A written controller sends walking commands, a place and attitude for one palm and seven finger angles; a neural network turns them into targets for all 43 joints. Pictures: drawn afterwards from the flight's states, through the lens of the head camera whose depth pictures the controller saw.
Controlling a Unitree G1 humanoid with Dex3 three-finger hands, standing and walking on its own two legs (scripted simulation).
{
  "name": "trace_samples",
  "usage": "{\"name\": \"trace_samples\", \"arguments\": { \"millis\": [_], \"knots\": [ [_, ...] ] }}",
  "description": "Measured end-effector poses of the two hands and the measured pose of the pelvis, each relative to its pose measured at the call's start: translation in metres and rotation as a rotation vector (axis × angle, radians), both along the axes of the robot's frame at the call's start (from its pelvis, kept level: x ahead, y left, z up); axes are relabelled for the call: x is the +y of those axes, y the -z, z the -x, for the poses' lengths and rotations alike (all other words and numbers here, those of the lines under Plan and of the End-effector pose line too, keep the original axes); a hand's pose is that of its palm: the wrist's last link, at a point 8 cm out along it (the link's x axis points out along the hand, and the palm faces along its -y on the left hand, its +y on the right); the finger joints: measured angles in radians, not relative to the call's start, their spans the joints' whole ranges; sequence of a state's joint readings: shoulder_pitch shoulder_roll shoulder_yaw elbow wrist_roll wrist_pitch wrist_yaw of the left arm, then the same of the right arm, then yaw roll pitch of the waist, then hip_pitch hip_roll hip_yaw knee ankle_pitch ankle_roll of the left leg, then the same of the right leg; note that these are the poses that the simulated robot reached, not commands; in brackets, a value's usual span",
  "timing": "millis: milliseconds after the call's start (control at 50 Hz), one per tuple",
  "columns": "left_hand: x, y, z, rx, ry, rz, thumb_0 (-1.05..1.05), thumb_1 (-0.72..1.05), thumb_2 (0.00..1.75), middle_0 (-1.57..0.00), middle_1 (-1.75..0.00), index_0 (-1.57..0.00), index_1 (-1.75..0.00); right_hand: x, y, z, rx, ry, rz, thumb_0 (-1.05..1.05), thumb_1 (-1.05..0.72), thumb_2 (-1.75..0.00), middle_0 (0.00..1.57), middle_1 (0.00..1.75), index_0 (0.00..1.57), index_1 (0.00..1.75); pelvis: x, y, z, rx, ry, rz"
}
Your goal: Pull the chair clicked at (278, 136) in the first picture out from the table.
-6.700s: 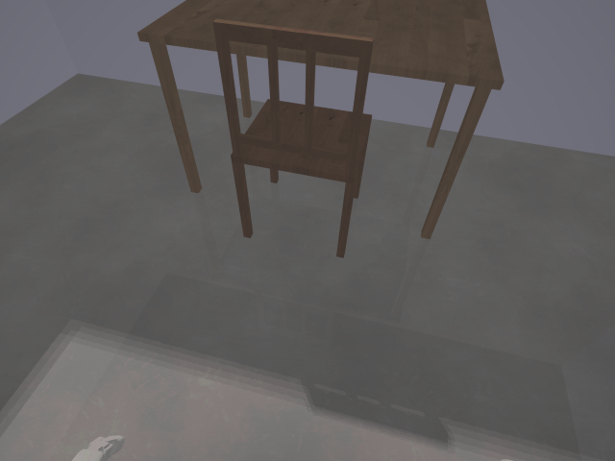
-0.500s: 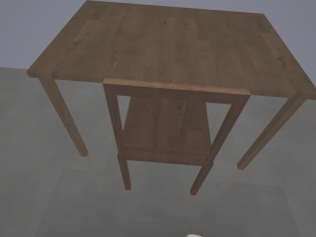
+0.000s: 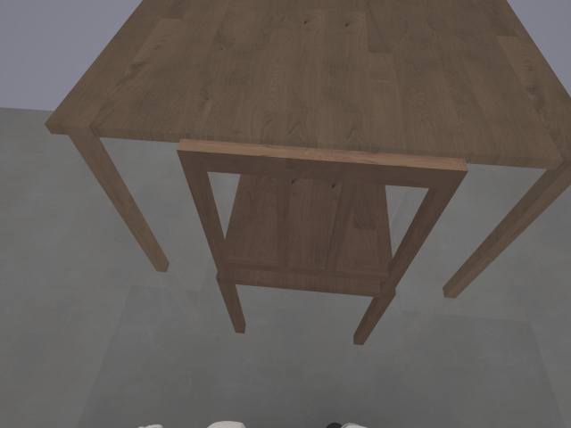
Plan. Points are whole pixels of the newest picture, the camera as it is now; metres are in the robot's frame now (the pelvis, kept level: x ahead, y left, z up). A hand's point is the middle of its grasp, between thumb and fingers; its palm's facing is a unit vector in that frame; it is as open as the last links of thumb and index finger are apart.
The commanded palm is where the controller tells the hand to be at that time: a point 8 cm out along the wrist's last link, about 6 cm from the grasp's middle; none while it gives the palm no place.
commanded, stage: come to a stop and stand still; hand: left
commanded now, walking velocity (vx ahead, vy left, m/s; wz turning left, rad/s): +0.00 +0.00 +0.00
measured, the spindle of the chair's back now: (283, 226) +0.47 +0.04 -0.09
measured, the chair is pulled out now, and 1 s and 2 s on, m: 0.00 0.00 0.00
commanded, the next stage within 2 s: look again from close up in 1.02 s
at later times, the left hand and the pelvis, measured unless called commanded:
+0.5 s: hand out of the picture -0.07 +0.24 -0.18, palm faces +0.04 -0.96 -0.28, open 7.4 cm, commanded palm none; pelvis -0.03 +0.04 -0.02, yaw -1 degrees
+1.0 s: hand out of the picture +0.06 +0.21 -0.16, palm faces -0.04 -0.97 -0.23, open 7.3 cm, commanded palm none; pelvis +0.00 +0.04 +0.00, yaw -3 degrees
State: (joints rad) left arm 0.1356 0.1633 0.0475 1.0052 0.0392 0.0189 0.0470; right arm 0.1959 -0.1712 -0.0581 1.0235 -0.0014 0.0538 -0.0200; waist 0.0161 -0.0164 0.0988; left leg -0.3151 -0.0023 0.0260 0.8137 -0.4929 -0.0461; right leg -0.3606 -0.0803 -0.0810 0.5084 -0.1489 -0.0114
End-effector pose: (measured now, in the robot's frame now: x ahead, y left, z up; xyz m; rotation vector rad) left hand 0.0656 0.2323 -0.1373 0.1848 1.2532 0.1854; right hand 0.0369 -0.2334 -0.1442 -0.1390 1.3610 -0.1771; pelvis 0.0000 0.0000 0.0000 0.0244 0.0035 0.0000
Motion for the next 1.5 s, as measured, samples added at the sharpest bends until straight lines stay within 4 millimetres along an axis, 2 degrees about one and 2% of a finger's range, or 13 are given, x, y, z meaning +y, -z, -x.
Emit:
{"name": "trace_samples", "arguments": {
  "millis": [100, 160, 260, 380, 480, 560, 640, 720, 820, 960, 1100, 1240, 1500],
  "knots": [
    [0.033, 0.017, 0.023, -0.005, 0.034, -0.007, 0.0, 0.91, 0.9, -0.2, -0.3, -0.2, -0.3, 0.011, -0.002, 0.002, -0.119, -0.014, 0.047, 0.01, -0.91, -0.89, 0.2, 0.3, 0.2, 0.3, 0.023, 0.015, 0.019, -0.043, 0.006, 0.006],
    [0.047, 0.014, 0.036, -0.01, 0.045, -0.009, 0.01, 0.91, 0.9, -0.2, -0.3, -0.2, -0.3, 0.019, -0.008, 0.0, -0.174, -0.006, 0.048, 0.01, -0.91, -0.89, 0.2, 0.3, 0.2, 0.3, 0.033, 0.014, 0.023, -0.064, 0.034, 0.011],
    [0.063, 0.009, 0.065, 0.014, 0.054, -0.036, 0.01, 0.91, 0.9, -0.2, -0.3, -0.2, -0.3, 0.031, -0.008, -0.017, -0.255, -0.021, 0.015, 0.01, -0.91, -0.89, 0.2, 0.3, 0.2, 0.3, 0.044, 0.015, 0.03, -0.069, 0.063, 0.01],
    [0.066, 0.005, 0.112, 0.104, 0.007, -0.06, 0.0, 0.91, 0.9, -0.2, -0.3, -0.2, -0.3, 0.043, 0.0, -0.032, -0.277, -0.055, -0.033, 0.01, -0.91, -0.89, 0.2, 0.3, 0.2, 0.3, 0.043, 0.017, 0.036, -0.065, 0.053, 0.006],
    [0.056, 0.004, 0.136, 0.161, -0.04, -0.046, 0.01, 0.91, 0.9, -0.2, -0.3, -0.2, -0.3, 0.047, 0.008, -0.025, -0.238, -0.06, -0.053, 0.01, -0.91, -0.89, 0.2, 0.3, 0.2, 0.3, 0.041, 0.017, 0.033, -0.043, 0.021, 0.011],
    [0.049, 0.006, 0.127, 0.173, -0.036, -0.015, 0.01, 0.91, 0.9, -0.2, -0.3, -0.2, -0.3, 0.049, 0.01, 0.005, -0.173, -0.022, -0.041, 0.01, -0.91, -0.89, 0.2, 0.3, 0.2, 0.3, 0.047, 0.014, 0.031, -0.032, 0.023, 0.008],
    [0.044, 0.002, 0.094, 0.129, 0.005, 0.007, 0.01, 0.91, 0.9, -0.2, -0.3, -0.2, -0.3, 0.049, 0.009, 0.043, -0.07, 0.028, -0.032, 0.01, -0.92, -0.89, 0.2, 0.3, 0.2, 0.3, 0.049, 0.007, 0.023, -0.015, 0.033, 0.013],
    [0.038, 0.002, 0.061, 0.065, 0.034, 0.012, 0.01, 0.91, 0.9, -0.2, -0.3, -0.2, -0.3, 0.049, 0.01, 0.066, 0.021, 0.062, -0.033, 0.01, -0.91, -0.89, 0.2, 0.3, 0.2, 0.3, 0.044, 0.005, 0.013, 0.0, 0.047, -0.002],
    [0.037, -0.004, 0.03, 0.031, 0.07, -0.004, 0.01, 0.93, 0.9, -0.2, -0.3, -0.2, -0.3, 0.055, 0.007, 0.074, 0.051, 0.083, -0.05, 0.01, -0.91, -0.89, 0.19, 0.3, 0.2, 0.3, 0.041, 0.0, 0.007, -0.004, 0.043, 0.005],
    [0.032, -0.007, 0.006, -0.01, 0.088, -0.001, 0.01, 0.92, 0.9, -0.2, -0.3, -0.2, -0.3, 0.06, 0.007, 0.064, 0.043, 0.075, -0.07, 0.01, -0.91, -0.89, 0.2, 0.3, 0.2, 0.3, 0.038, -0.002, 0.004, -0.018, 0.045, 0.007],
    [0.029, -0.007, 0.011, -0.004, 0.069, 0.004, 0.0, 0.93, 0.9, -0.2, -0.3, -0.2, -0.3, 0.056, 0.006, 0.047, 0.011, 0.058, -0.062, 0.01, -0.92, -0.89, 0.2, 0.3, 0.2, 0.3, 0.036, -0.003, 0.002, -0.026, 0.045, 0.009],
    [0.03, -0.004, 0.037, 0.056, 0.045, 0.01, 0.0, 0.93, 0.9, -0.2, -0.3, -0.2, -0.3, 0.049, 0.003, 0.039, -0.005, 0.046, -0.044, 0.01, -0.92, -0.89, 0.2, 0.3, 0.2, 0.3, 0.036, -0.004, 0.002, -0.033, 0.046, 0.011],
    [0.018, 0.0, 0.084, 0.161, 0.005, 0.048, 0.0, 0.91, 0.9, -0.2, -0.3, -0.2, -0.3, 0.055, 0.002, 0.049, 0.025, 0.036, -0.056, 0.01, -0.91, -0.89, 0.19, 0.3, 0.2, 0.3, 0.036, -0.006, 0.004, -0.037, 0.042, 0.012]
  ]
}}
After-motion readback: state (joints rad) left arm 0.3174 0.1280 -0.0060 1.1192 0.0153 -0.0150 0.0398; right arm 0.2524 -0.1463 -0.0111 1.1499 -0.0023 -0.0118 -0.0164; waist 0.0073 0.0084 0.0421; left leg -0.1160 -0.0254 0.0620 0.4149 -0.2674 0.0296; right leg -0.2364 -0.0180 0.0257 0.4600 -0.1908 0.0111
